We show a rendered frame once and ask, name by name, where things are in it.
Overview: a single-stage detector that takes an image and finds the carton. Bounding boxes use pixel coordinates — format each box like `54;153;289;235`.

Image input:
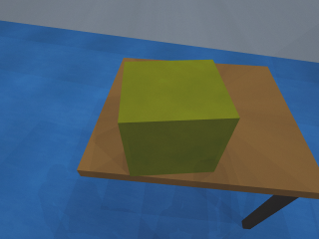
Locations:
118;60;240;176

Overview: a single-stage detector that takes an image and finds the table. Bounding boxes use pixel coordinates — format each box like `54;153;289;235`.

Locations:
77;58;319;229

